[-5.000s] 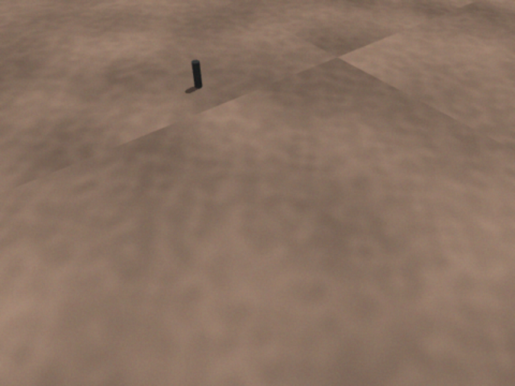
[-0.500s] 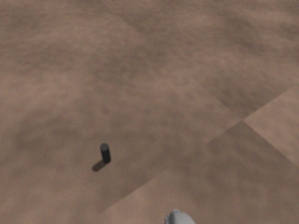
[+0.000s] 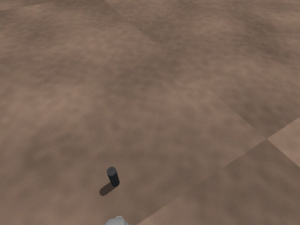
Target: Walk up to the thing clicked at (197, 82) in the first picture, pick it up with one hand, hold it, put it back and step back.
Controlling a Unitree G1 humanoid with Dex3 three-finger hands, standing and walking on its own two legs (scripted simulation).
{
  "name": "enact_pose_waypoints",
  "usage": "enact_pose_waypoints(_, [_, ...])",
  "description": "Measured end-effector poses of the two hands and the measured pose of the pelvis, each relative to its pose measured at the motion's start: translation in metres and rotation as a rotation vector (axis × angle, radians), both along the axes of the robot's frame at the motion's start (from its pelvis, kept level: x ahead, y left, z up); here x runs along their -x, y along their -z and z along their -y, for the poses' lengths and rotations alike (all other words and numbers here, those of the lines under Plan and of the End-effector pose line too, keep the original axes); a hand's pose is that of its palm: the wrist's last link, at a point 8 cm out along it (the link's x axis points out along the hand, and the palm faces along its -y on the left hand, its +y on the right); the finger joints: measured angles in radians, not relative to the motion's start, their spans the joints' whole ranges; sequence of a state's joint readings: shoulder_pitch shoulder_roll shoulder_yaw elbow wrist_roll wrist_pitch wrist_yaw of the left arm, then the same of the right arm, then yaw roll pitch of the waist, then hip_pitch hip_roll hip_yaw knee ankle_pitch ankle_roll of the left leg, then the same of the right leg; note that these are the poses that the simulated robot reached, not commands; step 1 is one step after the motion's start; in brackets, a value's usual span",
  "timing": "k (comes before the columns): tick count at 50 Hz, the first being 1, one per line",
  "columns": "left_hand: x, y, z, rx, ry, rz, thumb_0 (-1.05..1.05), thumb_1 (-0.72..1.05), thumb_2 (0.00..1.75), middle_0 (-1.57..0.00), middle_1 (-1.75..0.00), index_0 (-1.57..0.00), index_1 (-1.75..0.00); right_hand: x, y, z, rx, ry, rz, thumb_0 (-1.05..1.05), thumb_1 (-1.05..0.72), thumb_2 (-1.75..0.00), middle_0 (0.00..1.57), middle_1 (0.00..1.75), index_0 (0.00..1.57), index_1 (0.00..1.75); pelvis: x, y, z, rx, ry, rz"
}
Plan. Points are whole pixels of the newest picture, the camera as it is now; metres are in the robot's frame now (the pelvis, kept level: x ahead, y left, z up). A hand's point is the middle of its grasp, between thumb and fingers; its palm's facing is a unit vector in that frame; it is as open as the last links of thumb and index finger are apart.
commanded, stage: walk up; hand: left
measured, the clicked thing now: (113, 177) +0.49 +0.25 -0.67
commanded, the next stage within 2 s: stand in 1.54 s
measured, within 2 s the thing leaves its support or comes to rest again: neither
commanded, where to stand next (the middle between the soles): +0.15 +0.03 m, yaw +1 degrees
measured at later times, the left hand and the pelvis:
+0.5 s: hand out of the picture +0.14 +0.27 -0.16, palm faces -0.05 -0.93 -0.36, open 7.4 cm; pelvis +0.07 +0.01 -0.01, yaw -1 degrees
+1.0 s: hand (68, 212) +0.18 +0.25 -0.14, palm faces -0.02 -0.95 -0.31, open 7.4 cm; pelvis +0.09 +0.01 +0.02, yaw +0 degrees
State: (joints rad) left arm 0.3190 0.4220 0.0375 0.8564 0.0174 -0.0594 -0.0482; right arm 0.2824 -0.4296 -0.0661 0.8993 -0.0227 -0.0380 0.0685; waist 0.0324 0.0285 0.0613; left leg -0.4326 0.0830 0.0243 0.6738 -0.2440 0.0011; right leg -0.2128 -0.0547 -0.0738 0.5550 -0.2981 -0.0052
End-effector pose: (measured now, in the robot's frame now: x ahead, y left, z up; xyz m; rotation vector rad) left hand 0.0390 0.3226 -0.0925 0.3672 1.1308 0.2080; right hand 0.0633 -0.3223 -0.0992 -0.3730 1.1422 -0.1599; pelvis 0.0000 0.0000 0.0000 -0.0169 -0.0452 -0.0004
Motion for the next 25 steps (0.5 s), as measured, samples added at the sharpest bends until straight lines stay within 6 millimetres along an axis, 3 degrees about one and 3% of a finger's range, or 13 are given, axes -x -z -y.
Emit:
enact_pose_waypoints(3, [-0.013,0.021,-0.015,0.009,-0.013,-0.031,0.0,0.9,0.9,-0.2,-0.3,-0.2,-0.3,-0.02,0.001,-0.008,0.047,0.003,0.018,0.01,-0.9,-0.9,0.2,0.3,0.2,0.3,-0.019,0.012,-0.014,-0.007,-0.005,0.0])
enact_pose_waypoints(7, [-0.033,0.034,-0.018,0.025,-0.009,-0.084,0.01,0.9,0.9,-0.2,-0.3,-0.2,-0.3,-0.035,-0.005,-0.022,0.055,0.023,0.032,0.01,-0.9,-0.9,0.2,0.3,0.2,0.3,-0.034,0.011,-0.021,-0.009,0.006,0.0])
enact_pose_waypoints(12, [-0.058,0.035,-0.013,0.04,0.007,-0.094,0.01,0.9,0.9,-0.2,-0.3,-0.2,-0.3,-0.046,-0.009,-0.027,0.058,0.032,0.022,0.01,-0.9,-0.9,0.21,0.3,0.2,0.3,-0.048,0.006,-0.02,-0.01,0.014,0.0])
enact_pose_waypoints(18, [-0.076,0.037,-0.003,0.014,-0.005,-0.086,0.0,0.9,0.9,-0.2,-0.3,-0.2,-0.3,-0.064,0.013,-0.018,0.032,0.045,0.005,0.01,-0.9,-0.9,0.21,0.3,0.2,0.3,-0.059,0.015,-0.011,-0.005,0.017,0.006])
enact_pose_waypoints(25, [-0.101,0.026,0.013,0.027,0.004,-0.064,0.0,0.9,0.9,-0.2,-0.3,-0.2,-0.3,-0.081,0.025,-0.029,-0.034,0.059,-0.004,0.01,-0.9,-0.9,0.2,0.3,0.2,0.3,-0.067,0.009,-0.008,-0.021,0.013,0.004])
